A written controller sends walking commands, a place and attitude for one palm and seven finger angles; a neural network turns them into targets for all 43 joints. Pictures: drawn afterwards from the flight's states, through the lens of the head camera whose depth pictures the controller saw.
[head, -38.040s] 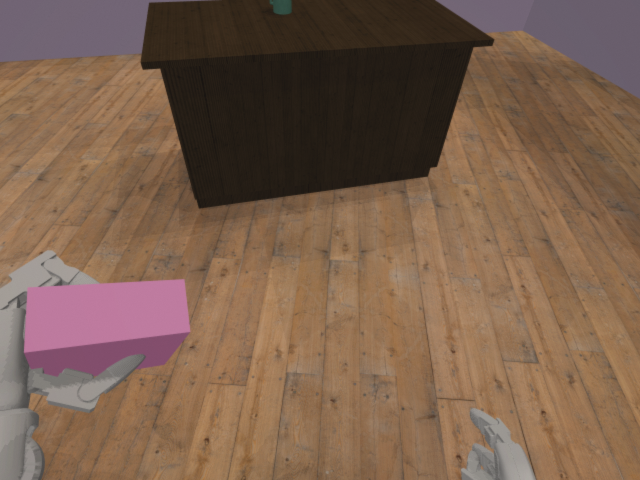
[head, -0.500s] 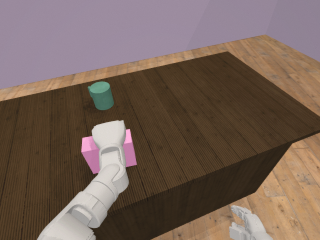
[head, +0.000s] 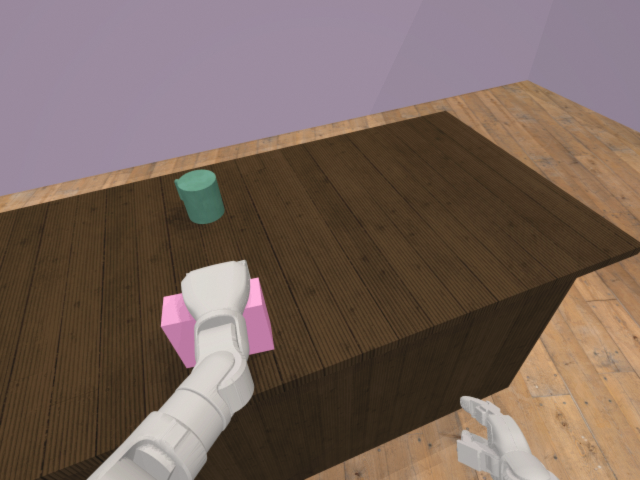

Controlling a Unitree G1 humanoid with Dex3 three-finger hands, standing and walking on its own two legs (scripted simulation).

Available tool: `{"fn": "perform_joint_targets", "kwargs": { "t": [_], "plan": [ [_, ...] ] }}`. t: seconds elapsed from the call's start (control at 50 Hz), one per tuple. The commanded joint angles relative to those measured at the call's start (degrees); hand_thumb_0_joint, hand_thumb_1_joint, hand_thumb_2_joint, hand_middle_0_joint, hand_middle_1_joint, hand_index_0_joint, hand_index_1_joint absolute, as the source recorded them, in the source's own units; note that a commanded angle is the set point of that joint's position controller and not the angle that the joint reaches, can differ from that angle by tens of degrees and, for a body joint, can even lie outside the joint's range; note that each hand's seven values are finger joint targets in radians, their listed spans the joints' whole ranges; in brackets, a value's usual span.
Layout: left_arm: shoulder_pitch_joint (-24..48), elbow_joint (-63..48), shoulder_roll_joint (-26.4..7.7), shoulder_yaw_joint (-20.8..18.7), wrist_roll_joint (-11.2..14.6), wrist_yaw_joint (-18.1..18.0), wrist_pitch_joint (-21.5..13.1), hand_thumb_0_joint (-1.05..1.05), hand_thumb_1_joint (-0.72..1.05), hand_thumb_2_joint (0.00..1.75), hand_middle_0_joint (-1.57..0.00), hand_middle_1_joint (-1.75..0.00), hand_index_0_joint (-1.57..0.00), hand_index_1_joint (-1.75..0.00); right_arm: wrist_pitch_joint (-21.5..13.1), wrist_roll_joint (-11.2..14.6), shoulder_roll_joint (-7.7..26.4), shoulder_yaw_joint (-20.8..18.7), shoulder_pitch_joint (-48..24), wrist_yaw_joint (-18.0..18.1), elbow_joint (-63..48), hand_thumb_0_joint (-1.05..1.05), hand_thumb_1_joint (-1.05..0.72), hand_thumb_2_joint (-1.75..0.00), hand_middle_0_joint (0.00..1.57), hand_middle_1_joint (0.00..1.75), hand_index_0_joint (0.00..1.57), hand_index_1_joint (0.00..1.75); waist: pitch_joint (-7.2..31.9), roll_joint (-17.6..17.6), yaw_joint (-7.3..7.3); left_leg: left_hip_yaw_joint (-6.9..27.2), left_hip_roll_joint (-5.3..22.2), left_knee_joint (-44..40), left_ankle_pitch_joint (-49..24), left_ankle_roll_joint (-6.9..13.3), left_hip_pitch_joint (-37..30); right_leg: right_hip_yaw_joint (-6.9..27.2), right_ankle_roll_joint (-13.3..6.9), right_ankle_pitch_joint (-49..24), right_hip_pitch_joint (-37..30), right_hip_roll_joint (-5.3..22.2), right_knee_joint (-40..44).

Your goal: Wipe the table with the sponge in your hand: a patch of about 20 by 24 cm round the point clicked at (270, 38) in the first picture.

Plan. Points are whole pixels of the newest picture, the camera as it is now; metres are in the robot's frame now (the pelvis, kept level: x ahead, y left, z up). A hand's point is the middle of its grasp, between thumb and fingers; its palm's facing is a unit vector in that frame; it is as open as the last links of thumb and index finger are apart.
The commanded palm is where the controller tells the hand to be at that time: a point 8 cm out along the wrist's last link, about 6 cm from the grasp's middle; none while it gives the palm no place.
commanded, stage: wipe back along the third lane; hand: left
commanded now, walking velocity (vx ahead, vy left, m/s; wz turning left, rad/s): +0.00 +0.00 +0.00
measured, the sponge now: (224, 331) +0.33 +0.19 -0.01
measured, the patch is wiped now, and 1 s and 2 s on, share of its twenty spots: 1.00 1.00 1.00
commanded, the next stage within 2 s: slide back across to the middle lane in 0.16 s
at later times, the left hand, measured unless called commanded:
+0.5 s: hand (222, 323) +0.31 +0.18 +0.04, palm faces +0.02 -0.12 -0.99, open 9.1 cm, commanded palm +0.26 +0.18 +0.08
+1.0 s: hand (180, 343) +0.27 +0.22 +0.04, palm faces +0.00 -0.13 -0.99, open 9.1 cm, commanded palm +0.24 +0.23 +0.09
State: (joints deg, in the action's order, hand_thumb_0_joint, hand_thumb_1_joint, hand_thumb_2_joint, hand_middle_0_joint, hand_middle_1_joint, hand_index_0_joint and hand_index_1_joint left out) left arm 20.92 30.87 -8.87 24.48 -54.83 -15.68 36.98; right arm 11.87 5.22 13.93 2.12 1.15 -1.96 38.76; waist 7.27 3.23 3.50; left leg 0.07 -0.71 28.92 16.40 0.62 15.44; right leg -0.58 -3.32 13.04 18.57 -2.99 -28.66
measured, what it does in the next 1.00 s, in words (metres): stands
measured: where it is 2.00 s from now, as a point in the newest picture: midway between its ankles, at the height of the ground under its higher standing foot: outside the picture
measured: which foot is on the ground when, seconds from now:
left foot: down 0.00-1.00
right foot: down 0.00-1.00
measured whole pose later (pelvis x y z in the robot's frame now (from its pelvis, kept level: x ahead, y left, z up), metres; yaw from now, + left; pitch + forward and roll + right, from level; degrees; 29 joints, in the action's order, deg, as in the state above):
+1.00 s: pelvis -0.01 -0.01 +0.00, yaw -2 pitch -1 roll +1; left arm 3.3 11.3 -16.6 13.9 -54.9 -9.8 30.6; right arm 8.0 4.7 14.4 2.6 0.8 0.3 37.9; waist 4.4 4.2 4.3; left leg -1.1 0.1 26.6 15.6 0.1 10.3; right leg 0.7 -3.9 12.1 14.2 -4.0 -27.1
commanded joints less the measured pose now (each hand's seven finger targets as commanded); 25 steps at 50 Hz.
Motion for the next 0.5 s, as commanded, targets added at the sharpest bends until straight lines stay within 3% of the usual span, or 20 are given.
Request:
{"fn": "perform_joint_targets", "kwargs": {
  "t": [0.0, 0.04, 0.1, 0.12, 0.14, 0.22, 0.24, 0.32, 0.34, 0.38, 0.42, 0.44, 0.46, 0.48],
  "plan": [
    [4.5, -7.0, 3.5, 0.6, 2.9, 2.2, -0.4, 0.0, 0.1, 1.3, -1.2, -1.6, -1.2, -1.6, -2.7, 0.2, 5.8, -2.5, -13.1, -0.2, -10.9, 0.0, -0.9, -0.9, 0.2, 0.3, 0.2, 0.3, 7.1, -9.4, -0.04, -0.5, -1.4, -3.1, -8.4, 1.2, 1.0, 2.1, -0.8, -9.2, -8.9, 1.2, 4.8],
    [1.3, -8.9, -0.7, -3.6, 3.2, 2.2, -0.5, 0.0, 0.1, 1.3, -1.2, -1.6, -1.2, -1.6, -2.6, 0.2, 6.2, -2.6, -13.8, -0.3, -11.0, 0.0, -0.9, -0.9, 0.2, 0.3, 0.2, 0.3, 7.8, -9.7, 1.12, -0.2, -1.5, -3.1, -8.8, 1.2, 1.7, 3.7, -1.0, -10.4, -10.3, 1.0, 4.8],
    [0.8, -10.2, 2.6, 0.3, 2.9, 2.5, -0.2, 0.0, 0.1, 1.3, -1.2, -1.6, -1.2, -1.6, -2.5, 0.3, 5.9, -2.5, -13.9, -0.5, -11.0, 0.0, -0.9, -0.9, 0.2, 0.3, 0.2, 0.3, 6.3, -10.7, 0.06, -0.5, -1.5, -2.9, -8.9, 1.3, 1.3, 3.1, -0.6, -11.0, -9.7, 1.1, 4.7],
    [1.2, -10.7, 2.2, 0.2, 2.9, 2.5, -0.1, 0.0, 0.1, 1.3, -1.2, -1.6, -1.2, -1.6, -2.6, 0.4, 6.0, -2.5, -13.9, -0.6, -11.0, 0.0, -0.9, -0.9, 0.2, 0.3, 0.2, 0.3, 5.8, -10.3, 0.05, -0.6, -1.4, -2.8, -8.8, 1.3, 1.3, 3.2, -0.6, -11.0, -9.3, 1.1, 4.8],
    [0.7, -11.1, -0.4, -2.9, 3.1, 2.3, -0.1, 0.0, 0.1, 1.3, -1.2, -1.6, -1.2, -1.6, -2.7, 0.3, 6.1, -2.6, -14.1, -0.5, -10.8, 0.0, -0.9, -0.9, 0.2, 0.3, 0.2, 0.3, 6.2, -10.5, 0.75, -0.3, -1.5, -3.0, -8.6, 1.3, 1.5, 3.9, -0.7, -10.9, -9.7, 0.9, 5.0],
    [0.8, -11.1, 1.4, -0.6, 2.6, 2.4, 0.4, 0.0, 0.1, 1.3, -1.2, -1.6, -1.2, -1.6, -3.0, 0.4, 6.0, -2.6, -13.9, -0.5, -10.4, 0.0, -0.9, -0.9, 0.2, 0.3, 0.2, 0.3, 5.7, -11.2, 0.07, -0.7, -1.6, -2.6, -8.8, 1.4, 1.2, 3.6, -0.4, -12.0, -9.6, 1.1, 4.7],
    [0.4, -11.9, -1.2, -3.3, 2.8, 2.4, 0.3, 0.0, 0.1, 1.3, -1.2, -1.6, -1.2, -1.6, -3.1, 0.3, 6.2, -2.7, -14.2, -0.5, -10.6, 0.0, -0.9, -0.9, 0.2, 0.3, 0.2, 0.3, 6.4, -9.9, 0.77, -0.5, -1.7, -2.8, -8.8, 1.3, 1.5, 4.4, -0.7, -12.4, -10.1, 0.9, 4.6],
    [-1.5, -14.8, -3.5, -5.1, 2.7, 2.3, 0.5, 0.0, 0.1, 1.3, -1.2, -1.6, -1.2, -1.6, -3.1, 0.3, 5.9, -2.5, -14.9, -0.1, -11.1, 0.0, -0.9, -0.9, 0.2, 0.3, 0.2, 0.3, 7.8, -9.7, 1.32, -0.9, -1.9, -3.0, -9.8, 1.3, 0.9, 4.6, -0.3, -13.7, -12.8, 1.4, 4.4],
    [-1.9, -15.7, -6.1, -7.8, 2.7, 2.2, 0.5, 0.0, 0.1, 1.3, -1.2, -1.6, -1.2, -1.6, -3.1, 0.2, 6.2, -2.4, -15.1, 0.0, -11.1, 0.0, -0.9, -0.9, 0.2, 0.3, 0.2, 0.3, 8.1, -9.1, 1.86, -0.5, -1.9, -3.3, -9.6, 1.3, 1.1, 5.3, -0.5, -13.3, -13.2, 1.2, 4.7],
    [-2.6, -16.5, -5.0, -6.1, 2.1, 2.5, 0.9, 0.0, 0.1, 1.3, -1.2, -1.6, -1.2, -1.6, -3.2, 0.4, 5.8, -2.2, -15.3, 0.2, -11.5, 0.0, -0.9, -0.9, 0.2, 0.3, 0.2, 0.3, 7.2, -8.9, 1.64, -0.8, -1.9, -3.5, -10.1, 1.4, 0.5, 4.9, -0.3, -13.6, -13.4, 1.4, 4.6],
    [-2.7, -17.4, -6.2, -6.6, 1.3, 3.0, 1.2, 0.0, 0.1, 1.3, -1.2, -1.6, -1.2, -1.6, -3.4, 0.4, 6.0, -2.1, -15.3, 0.2, -11.4, 0.0, -0.9, -0.9, 0.2, 0.3, 0.2, 0.3, 6.5, -8.9, 1.38, -0.7, -2.0, -3.5, -10.8, 1.4, 0.0, 5.5, -0.4, -14.5, -13.2, 1.3, 5.0],
    [-3.0, -19.0, -9.0, -9.3, 1.1, 3.1, 1.1, 0.0, 0.1, 1.3, -1.2, -1.6, -1.2, -1.6, -3.4, 0.4, 6.2, -2.2, -15.6, 0.2, -11.6, 0.0, -0.9, -0.9, 0.2, 0.3, 0.2, 0.3, 6.8, -7.2, 1.97, -0.3, -1.9, -3.8, -11.0, 1.3, -0.4, 6.0, -0.8, -14.4, -13.3, 1.1, 4.8],
    [-3.9, -19.8, -7.9, -7.8, 0.7, 3.4, 1.0, 0.0, 0.1, 1.3, -1.2, -1.6, -1.2, -1.6, -3.5, 0.3, 6.0, -2.0, -15.5, 0.2, -11.9, 0.0, -0.9, -0.9, 0.2, 0.3, 0.2, 0.3, 7.5, -7.2, 1.88, -0.5, -2.1, -3.7, -11.6, 1.4, -0.7, 5.5, -0.7, -15.5, -14.3, 1.2, 4.2],
    [-5.0, -20.6, -9.2, -9.0, 0.6, 3.5, 0.9, 0.0, 0.1, 1.3, -1.2, -1.6, -1.2, -1.6, -3.7, 0.4, 5.9, -2.0, -15.7, 0.2, -12.0, 0.0, -0.9, -0.9, 0.2, 0.3, 0.2, 0.3, 7.7, -6.8, 2.24, -0.4, -2.0, -3.7, -12.3, 1.4, -1.0, 5.5, -0.8, -16.5, -14.7, 1.2, 4.0]
  ]
}}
